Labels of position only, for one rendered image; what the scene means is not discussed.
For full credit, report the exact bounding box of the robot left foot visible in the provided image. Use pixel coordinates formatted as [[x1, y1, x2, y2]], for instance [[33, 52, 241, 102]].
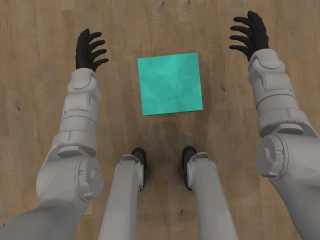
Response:
[[131, 148, 146, 192]]

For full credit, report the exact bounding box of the right robot forearm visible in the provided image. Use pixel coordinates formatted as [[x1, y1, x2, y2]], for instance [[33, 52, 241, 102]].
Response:
[[247, 48, 320, 139]]

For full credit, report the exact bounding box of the robot right thigh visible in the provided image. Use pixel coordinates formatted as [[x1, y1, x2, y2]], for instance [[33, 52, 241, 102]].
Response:
[[187, 158, 239, 240]]

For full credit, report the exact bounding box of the right robot hand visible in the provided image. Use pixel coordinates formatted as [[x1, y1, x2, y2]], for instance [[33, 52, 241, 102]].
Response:
[[229, 10, 269, 62]]

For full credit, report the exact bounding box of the robot right upper arm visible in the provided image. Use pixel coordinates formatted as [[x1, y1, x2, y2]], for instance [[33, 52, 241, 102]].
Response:
[[255, 132, 320, 240]]

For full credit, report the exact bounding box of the carton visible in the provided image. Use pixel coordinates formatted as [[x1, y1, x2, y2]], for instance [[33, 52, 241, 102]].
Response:
[[137, 52, 203, 116]]

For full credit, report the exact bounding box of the left robot hand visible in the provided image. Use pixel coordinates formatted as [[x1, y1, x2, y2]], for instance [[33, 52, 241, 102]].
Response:
[[75, 28, 109, 72]]

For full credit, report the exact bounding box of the left robot forearm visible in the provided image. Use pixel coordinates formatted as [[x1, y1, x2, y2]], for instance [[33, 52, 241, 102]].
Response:
[[36, 68, 103, 199]]

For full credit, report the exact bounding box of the robot left upper arm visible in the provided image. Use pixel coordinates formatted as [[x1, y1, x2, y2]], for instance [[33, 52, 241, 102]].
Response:
[[0, 154, 104, 240]]

